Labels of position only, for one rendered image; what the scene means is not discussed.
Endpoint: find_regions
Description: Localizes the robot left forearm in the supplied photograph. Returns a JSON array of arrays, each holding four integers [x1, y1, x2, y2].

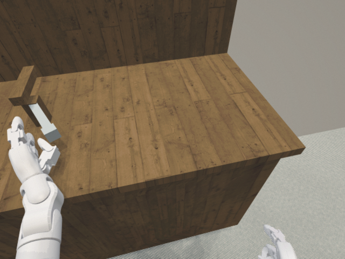
[[16, 174, 64, 259]]

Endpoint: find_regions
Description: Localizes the tap lever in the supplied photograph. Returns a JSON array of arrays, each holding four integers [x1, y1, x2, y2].
[[29, 103, 62, 143]]

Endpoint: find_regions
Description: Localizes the robot right hand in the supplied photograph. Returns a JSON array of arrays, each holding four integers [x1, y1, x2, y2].
[[258, 224, 298, 259]]

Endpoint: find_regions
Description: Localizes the counter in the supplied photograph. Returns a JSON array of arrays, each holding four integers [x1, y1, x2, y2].
[[0, 0, 306, 259]]

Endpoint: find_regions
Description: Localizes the robot left hand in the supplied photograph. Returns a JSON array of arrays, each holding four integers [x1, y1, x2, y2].
[[7, 117, 60, 184]]

